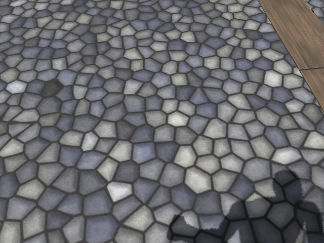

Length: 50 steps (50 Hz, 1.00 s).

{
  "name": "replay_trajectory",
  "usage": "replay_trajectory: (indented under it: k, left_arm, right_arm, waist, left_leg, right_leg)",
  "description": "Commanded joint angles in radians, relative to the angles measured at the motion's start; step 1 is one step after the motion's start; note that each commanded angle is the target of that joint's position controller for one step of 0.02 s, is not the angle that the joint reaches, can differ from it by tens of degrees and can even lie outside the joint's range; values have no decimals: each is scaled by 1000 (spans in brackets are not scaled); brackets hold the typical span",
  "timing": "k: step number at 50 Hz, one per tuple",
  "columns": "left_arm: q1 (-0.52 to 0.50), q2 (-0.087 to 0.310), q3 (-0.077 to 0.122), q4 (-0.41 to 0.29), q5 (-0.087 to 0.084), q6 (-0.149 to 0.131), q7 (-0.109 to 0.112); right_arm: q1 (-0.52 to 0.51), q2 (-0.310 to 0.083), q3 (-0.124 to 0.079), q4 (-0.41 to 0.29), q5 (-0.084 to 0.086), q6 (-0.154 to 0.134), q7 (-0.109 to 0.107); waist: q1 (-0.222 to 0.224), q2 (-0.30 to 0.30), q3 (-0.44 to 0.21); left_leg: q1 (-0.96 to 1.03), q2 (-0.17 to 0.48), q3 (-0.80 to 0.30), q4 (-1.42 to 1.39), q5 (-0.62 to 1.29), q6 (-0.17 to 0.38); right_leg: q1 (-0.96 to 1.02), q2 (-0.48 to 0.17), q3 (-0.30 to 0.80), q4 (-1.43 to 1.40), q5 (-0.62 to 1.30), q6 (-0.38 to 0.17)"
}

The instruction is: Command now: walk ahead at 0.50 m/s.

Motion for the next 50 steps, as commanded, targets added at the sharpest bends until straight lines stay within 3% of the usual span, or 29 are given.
replay_trajectory:
  k: [1,2,4,7,13,18,21,23,24,25,26,27,28,29,30,31,32,34,36,38,41,44,48,50]
  left_arm:
    - [231,154,51,41,-27,9,2]
    - [193,106,38,45,-21,2,0]
    - [199,67,24,74,-21,-13,6]
    - [273,97,30,112,-27,-34,6]
    - [370,95,23,149,-29,-31,8]
    - [454,102,21,186,-20,-26,18]
    - [448,114,26,199,-11,-19,28]
    - [417,118,26,202,-9,-15,32]
    - [401,115,24,201,-19,-13,32]
    - [402,91,13,175,-37,-18,33]
    - [562,-14,-9,178,-88,-12,29]
    - [501,99,26,197,-55,0,42]
    - [416,78,27,167,-46,-1,41]
    - [369,55,22,162,-32,-1,39]
    - [344,54,28,162,-18,10,34]
    - [367,40,26,168,-6,26,28]
    - [383,21,25,178,-4,41,23]
    - [404,-6,20,192,-11,64,22]
    - [362,-1,18,184,-12,79,29]
    - [273,23,20,149,-11,87,33]
    - [188,42,22,108,-11,97,28]
    - [144,42,23,81,-9,102,24]
    - [146,34,27,56,-18,97,24]
    - [204,29,28,64,-17,84,20]
  right_arm:
    - [-26,-121,-29,-85,-7,-17,6]
    - [-51,-93,-26,-89,-4,-17,9]
    - [-33,-62,-22,-81,-30,9,19]
    - [-73,-51,-22,-96,-32,30,32]
    - [-331,-43,-11,-185,-22,32,39]
    - [-460,-44,-2,-232,-17,25,35]
    - [-462,-61,-8,-247,-17,14,32]
    - [-308,-72,-19,-196,-22,-3,18]
    - [-149,-86,-29,-139,-33,-19,8]
    - [7,-152,-46,-101,-57,-31,-4]
    - [60,-248,-71,-92,-56,-24,-2]
    - [35,-214,-68,-101,-1,-10,6]
    - [-85,-164,-50,-116,6,-11,6]
    - [-149,-94,-31,-122,0,-13,5]
    - [-168,-60,-19,-117,2,-16,-1]
    - [-183,-35,-9,-108,4,-15,-7]
    - [-177,-30,-2,-101,-1,-19,-9]
    - [-179,-63,-2,-92,-8,-31,-9]
    - [-197,-87,-3,-97,-16,-32,-10]
    - [-182,-115,-11,-101,-13,-19,-16]
    - [-141,-131,-24,-102,-13,10,-28]
    - [-120,-137,-35,-106,-18,37,-41]
    - [-125,-165,-54,-115,-17,59,-51]
    - [-136,-175,-64,-122,-15,64,-46]
  waist:
    - [93,-55,-118]
    - [62,-28,-52]
    - [18,-62,-29]
    - [7,-61,-25]
    - [59,-63,30]
    - [100,-75,43]
    - [81,-79,42]
    - [17,-84,-24]
    - [-48,-57,-104]
    - [-89,-5,-223]
    - [-41,244,-399]
    - [-45,65,-405]
    - [-3,64,-264]
    - [17,36,-157]
    - [35,39,-106]
    - [65,50,-96]
    - [80,48,-105]
    - [112,50,-125]
    - [118,69,-117]
    - [93,101,-108]
    - [61,95,-100]
    - [39,76,-71]
    - [31,76,-73]
    - [58,56,-96]
  left_leg:
    - [-534,54,-84,429,67,29]
    - [-496,91,-77,359,120,27]
    - [-408,119,-70,277,160,7]
    - [-441,126,-38,221,213,-18]
    - [-540,136,21,-70,406,-56]
    - [-525,99,54,-240,432,-31]
    - [-487,77,55,-300,340,8]
    - [-295,10,78,-360,305,42]
    - [-99,0,83,-443,432,64]
    - [179,166,-62,-396,678,102]
    - [479,500,-474,-393,1050,301]
    - [391,464,-479,-419,1178,299]
    - [259,425,-334,-446,1188,269]
    - [141,377,-254,-497,1135,226]
    - [56,332,-197,-537,1075,189]
    - [-20,298,-147,-566,1041,166]
    - [-67,284,-116,-576,1059,156]
    - [-121,270,-52,-583,1102,159]
    - [-150,257,-2,-586,1039,144]
    - [-141,259,10,-591,915,139]
    - [-121,293,-7,-612,663,155]
    - [-99,327,-28,-605,503,170]
    - [-44,358,-31,-521,522,157]
    - [-112,336,1,-467,213,99]
  right_leg:
    - [487,-367,542,-328,-120,-189]
    - [375,-316,441,-368,-50,-150]
    - [270,-248,313,-402,63,-105]
    - [270,-228,244,-429,181,-114]
    - [327,-183,157,-461,269,-94]
    - [458,-213,140,-428,370,-95]
    - [538,-246,136,-360,510,-89]
    - [541,-221,106,-166,822,-53]
    - [489,-177,74,18,812,-24]
    - [291,-132,54,261,499,5]
    - [-31,57,-1,670,-352,54]
    - [-48,51,157,757,-413,49]
    - [-86,10,181,736,-356,49]
    - [-97,-22,168,674,-310,53]
    - [-70,-43,166,618,-276,58]
    - [-8,-50,158,566,-253,69]
    - [54,-43,152,528,-233,76]
    - [116,-28,135,457,-205,90]
    - [124,-32,121,348,-170,91]
    - [97,-38,94,286,-133,86]
    - [63,-56,76,254,-136,80]
    - [35,-61,61,221,-204,74]
    - [55,-43,29,110,-266,55]
    - [193,-16,14,-56,-207,19]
